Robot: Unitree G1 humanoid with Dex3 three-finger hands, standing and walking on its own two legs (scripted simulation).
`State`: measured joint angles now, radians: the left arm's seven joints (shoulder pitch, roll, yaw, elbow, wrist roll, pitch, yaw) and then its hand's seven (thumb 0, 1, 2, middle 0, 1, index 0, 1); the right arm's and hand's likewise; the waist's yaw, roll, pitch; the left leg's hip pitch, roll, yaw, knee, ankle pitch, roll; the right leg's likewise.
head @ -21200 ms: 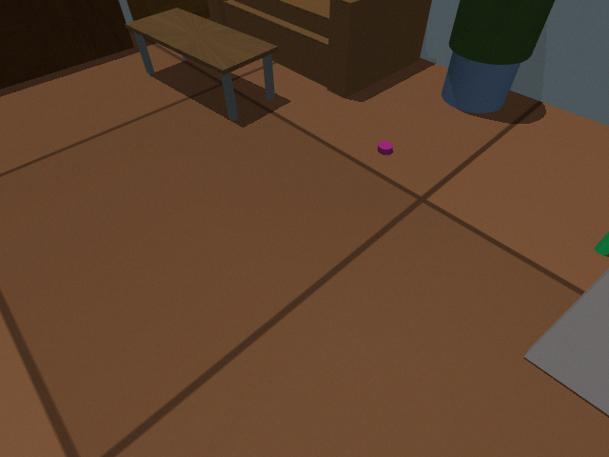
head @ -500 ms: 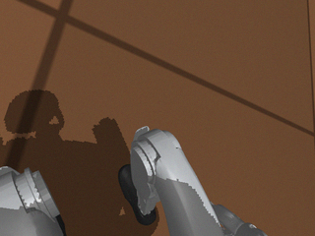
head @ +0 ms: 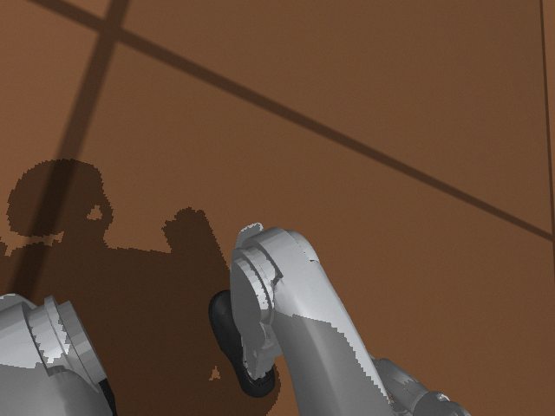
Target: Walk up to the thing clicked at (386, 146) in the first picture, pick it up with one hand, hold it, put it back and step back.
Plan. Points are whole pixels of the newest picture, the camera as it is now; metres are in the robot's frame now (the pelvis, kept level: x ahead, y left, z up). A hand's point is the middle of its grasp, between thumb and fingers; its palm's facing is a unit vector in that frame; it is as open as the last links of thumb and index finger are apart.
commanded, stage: close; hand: left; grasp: from above
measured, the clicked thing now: out of the picture +0.43 +0.37 -0.29
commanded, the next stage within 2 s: settle in 0.14 s
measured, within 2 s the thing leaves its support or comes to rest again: leaves its support in 0.50 s
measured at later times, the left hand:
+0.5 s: hand out of the picture +0.42 +0.36 -0.25, palm faces -0.42 -0.20 -0.89, open 9.5 cm
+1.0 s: hand out of the picture +0.41 +0.38 -0.15, palm faces -0.42 -0.15 -0.89, open 9.5 cm
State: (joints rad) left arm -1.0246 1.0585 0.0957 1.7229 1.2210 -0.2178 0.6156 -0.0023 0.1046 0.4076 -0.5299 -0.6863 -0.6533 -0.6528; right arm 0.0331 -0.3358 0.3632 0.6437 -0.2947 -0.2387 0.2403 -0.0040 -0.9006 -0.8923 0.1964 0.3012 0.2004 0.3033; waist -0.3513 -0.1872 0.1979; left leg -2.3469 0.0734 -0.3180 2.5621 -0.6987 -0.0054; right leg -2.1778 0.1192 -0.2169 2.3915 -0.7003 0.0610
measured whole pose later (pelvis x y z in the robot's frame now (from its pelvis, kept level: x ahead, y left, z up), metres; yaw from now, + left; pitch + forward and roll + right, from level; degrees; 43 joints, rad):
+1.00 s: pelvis +0.00 -0.01 +0.01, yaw +4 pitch +30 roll -11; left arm -0.94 0.84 0.06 1.41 1.17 -0.15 0.33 -0.01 0.07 0.39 -0.65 -0.53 -0.77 -0.51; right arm 0.12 -0.31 0.18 0.66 -0.16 -0.10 0.21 0.00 -0.91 -0.89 0.20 0.30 0.20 0.30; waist -0.24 -0.04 0.01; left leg -2.37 0.06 -0.22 2.48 -0.66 0.00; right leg -2.22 0.08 -0.15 2.38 -0.70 0.04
